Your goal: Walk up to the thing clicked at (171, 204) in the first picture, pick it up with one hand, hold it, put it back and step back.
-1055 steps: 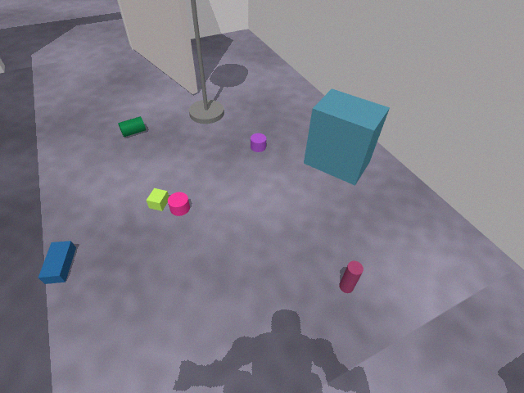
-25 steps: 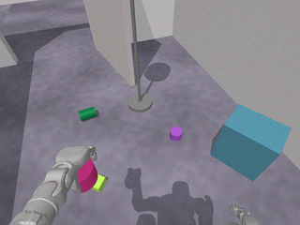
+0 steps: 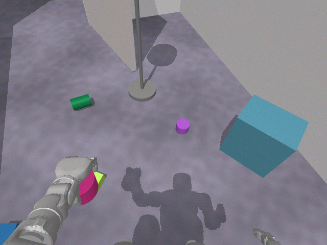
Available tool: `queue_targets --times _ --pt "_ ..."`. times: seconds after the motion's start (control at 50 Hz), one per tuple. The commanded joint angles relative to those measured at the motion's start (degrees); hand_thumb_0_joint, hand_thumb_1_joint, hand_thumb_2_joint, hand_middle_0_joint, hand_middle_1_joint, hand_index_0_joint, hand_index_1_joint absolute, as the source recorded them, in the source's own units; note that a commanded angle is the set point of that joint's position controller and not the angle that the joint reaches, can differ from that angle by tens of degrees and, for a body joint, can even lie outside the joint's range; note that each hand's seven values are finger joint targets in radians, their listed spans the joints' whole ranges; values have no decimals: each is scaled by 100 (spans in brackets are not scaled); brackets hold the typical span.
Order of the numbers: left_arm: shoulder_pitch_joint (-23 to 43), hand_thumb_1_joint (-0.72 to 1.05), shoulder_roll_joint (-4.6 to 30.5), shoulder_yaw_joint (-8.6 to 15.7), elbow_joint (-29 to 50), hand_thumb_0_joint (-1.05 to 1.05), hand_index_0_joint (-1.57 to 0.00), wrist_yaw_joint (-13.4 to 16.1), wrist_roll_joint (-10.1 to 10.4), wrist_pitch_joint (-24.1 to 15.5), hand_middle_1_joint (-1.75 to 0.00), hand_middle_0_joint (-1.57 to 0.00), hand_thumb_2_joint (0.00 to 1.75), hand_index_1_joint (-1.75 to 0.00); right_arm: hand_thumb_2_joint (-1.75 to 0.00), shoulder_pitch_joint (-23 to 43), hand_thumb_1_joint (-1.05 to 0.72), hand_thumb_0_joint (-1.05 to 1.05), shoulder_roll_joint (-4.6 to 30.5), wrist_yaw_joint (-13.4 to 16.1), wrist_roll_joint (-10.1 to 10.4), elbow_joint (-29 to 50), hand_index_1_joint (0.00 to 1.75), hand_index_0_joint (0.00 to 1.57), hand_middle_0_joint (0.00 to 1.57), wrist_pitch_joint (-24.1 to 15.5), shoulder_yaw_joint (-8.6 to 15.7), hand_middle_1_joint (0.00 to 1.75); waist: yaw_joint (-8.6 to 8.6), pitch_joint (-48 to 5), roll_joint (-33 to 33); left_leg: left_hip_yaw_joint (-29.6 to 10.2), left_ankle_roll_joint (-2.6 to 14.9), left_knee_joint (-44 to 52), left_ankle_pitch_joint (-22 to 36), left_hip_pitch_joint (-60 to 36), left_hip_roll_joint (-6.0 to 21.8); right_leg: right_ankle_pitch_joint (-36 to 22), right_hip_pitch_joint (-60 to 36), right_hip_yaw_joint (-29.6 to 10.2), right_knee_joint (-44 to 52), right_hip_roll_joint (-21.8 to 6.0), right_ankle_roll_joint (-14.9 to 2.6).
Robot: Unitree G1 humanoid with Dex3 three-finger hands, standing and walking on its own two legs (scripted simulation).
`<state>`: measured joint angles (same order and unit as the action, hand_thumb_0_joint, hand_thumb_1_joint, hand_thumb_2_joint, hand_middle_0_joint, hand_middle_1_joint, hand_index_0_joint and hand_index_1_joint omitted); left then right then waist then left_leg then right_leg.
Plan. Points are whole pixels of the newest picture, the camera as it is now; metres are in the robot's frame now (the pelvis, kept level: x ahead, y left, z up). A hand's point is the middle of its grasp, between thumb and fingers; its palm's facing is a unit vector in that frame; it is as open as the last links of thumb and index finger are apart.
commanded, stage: crouch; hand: left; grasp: from above
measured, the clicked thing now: (79, 184) +0.31 +0.24 -0.14
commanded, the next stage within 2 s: lower in 1.54 s
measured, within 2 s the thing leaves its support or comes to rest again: neither
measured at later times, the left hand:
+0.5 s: hand (97, 183) +0.38 +0.24 -0.34, palm faces -0.46 +0.01 -0.89, open 11.3 cm
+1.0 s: hand (104, 186) +0.42 +0.25 -0.50, palm faces -0.46 -0.02 -0.89, open 11.2 cm
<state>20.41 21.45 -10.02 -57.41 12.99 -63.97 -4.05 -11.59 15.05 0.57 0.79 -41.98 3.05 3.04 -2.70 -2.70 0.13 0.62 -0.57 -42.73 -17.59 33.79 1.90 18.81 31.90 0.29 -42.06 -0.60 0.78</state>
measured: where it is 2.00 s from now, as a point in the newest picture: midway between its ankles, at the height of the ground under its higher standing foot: outside the picture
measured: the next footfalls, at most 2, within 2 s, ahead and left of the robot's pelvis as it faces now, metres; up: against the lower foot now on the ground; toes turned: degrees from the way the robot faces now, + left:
none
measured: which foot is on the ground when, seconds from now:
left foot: down 0.00-1.00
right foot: down 0.00-1.00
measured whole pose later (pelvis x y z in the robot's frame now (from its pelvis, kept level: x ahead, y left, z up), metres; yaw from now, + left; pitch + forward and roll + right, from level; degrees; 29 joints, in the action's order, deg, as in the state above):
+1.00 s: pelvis -0.05 +0.01 -0.33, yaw -6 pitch +38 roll -7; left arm 51.2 38.0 6.0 -77.1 21.2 -72.1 -8.6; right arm -9.4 14.5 -5.2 -6.7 -41.9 -4.1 0.1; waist -12.2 -6.9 0.3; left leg -5.9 0.0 -122.3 -38.9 122.1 2.4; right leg 40.4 117.1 3.4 -119.0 0.8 1.7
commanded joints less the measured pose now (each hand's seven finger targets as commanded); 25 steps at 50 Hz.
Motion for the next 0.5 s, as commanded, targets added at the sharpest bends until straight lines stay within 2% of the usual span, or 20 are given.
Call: queue_targets --times 0.0,0.04,0.06,0.08,0.14,0.16,0.18,0.22,0.26,0.28,0.32,0.36,0.38,0.44,0.48 --pt "2465 48 1156 590 514 0 -87 809 -320 -124 -84 -86 98 -84 -90 -506 -89 0 916 -40 -142 411 30 20 20 -238 397 30 -261 -2050 291 37 27 -1004 686 -76 -190 -664 1256 17 -686 130 -179" --pt "2801 46 1347 705 364 0 -85 997 -406 -152 -88 -82 97 -86 -90 -596 -89 0 941 -39 -170 455 30 20 20 -280 412 30 -309 -2341 401 9 39 -1449 454 490 -210 -486 1680 44 -1153 135 -189" --pt "2927 44 1534 851 399 0 -83 1087 -432 -142 -88 -81 98 -86 -90 -663 -89 0 968 -29 -184 485 30 20 20 -292 422 30 -268 -2611 478 17 51 -1648 348 657 -206 -376 1867 50 -1351 147 -201" --pt "3118 44 1549 856 392 0 -83 1160 -444 -129 -88 -80 99 -86 -89 -698 -89 0 969 -13 -198 472 30 20 20 -315 421 30 -295 -2750 650 5 48 -1842 277 792 -198 -298 2160 68 -1581 158 -226" --pt "3400 43 1629 926 190 0 -81 1299 -414 -57 -90 -78 100 -88 -89 -768 -89 0 994 61 -255 415 30 20 20 -385 429 30 -402 -3112 710 -61 101 -2432 74 1426 -168 -116 2853 138 -2190 206 -261" --pt "3359 43 1779 1050 65 0 -81 1328 -384 -27 -91 -78 100 -88 -89 -793 -89 0 1008 86 -275 398 30 20 20 -407 438 30 -337 -3240 701 -81 113 -2597 9 1647 -163 -32 2983 156 -2406 220 -278" --pt "3314 41 1710 999 -76 0 -80 1334 -383 19 -90 -78 102 -89 -90 -803 -89 0 986 98 -295 395 30 20 20 -426 416 30 -391 -3359 705 -81 131 -2767 -88 1933 -181 14 3100 152 -2578 206 -280" --pt "3593 41 1832 1054 89 0 -79 1317 -346 65 -92 -77 102 -90 -90 -851 -89 0 971 121 -319 371 30 20 20 -466 439 30 -372 -3797 776 -96 147 -3091 -137 2240 -170 42 3295 160 -2907 199 -282" --pt "3433 40 1978 1179 -110 0 -79 1267 -303 145 -93 -77 102 -90 -90 -890 -89 0 1009 123 -349 353 30 20 20 -481 444 30 -354 -3853 862 -175 117 -3270 -222 2402 -149 208 3701 203 -3203 187 -307" --pt "3457 41 1956 1155 -147 0 -80 1232 -303 163 -94 -78 104 -92 -90 -865 -89 0 985 119 -373 330 30 20 20 -493 419 30 -382 -3819 956 -188 109 -3401 -253 2591 -141 248 3925 208 -3346 177 -303" --pt "3806 41 2023 1158 -246 0 -79 1165 -327 145 -94 -77 103 -91 -90 -930 -89 0 1013 118 -401 235 30 20 20 -530 447 30 -514 -3863 850 -264 121 -3657 -547 2887 -113 477 4302 255 -3572 196 -299" --pt "3924 39 2302 1341 -262 0 -79 1120 -307 105 -94 -77 103 -92 -90 -922 -89 0 1015 93 -426 234 30 20 20 -560 398 30 -486 -4012 1027 -274 124 -3954 -612 3133 -116 582 4667 243 -3875 175 -309" --pt "3827 39 2285 1343 -396 0 -79 1090 -330 69 -93 -76 101 -90 -90 -923 -89 0 1043 72 -439 224 30 20 20 -576 406 30 -489 -4039 1015 -334 110 -4039 -693 3207 -114 687 4841 287 -4031 177 -317" --pt "4173 42 2267 1338 -421 0 -80 1037 -380 -82 -94 -77 101 -90 -90 -962 -89 0 1033 -1 -490 136 30 20 20 -629 364 30 -638 -4139 1037 -375 144 -4528 -709 3642 -105 713 5341 337 -4414 179 -308" --pt "4416 41 2475 1430 -371 0 -80 1045 -432 -201 -92 -77 99 -89 -90 -970 -89 0 1058 -48 -498 147 30 20 20 -671 341 30 -677 -4279 1126 -467 118 -4700 -918 3827 -112 897 5676 388 -4705 182 -324"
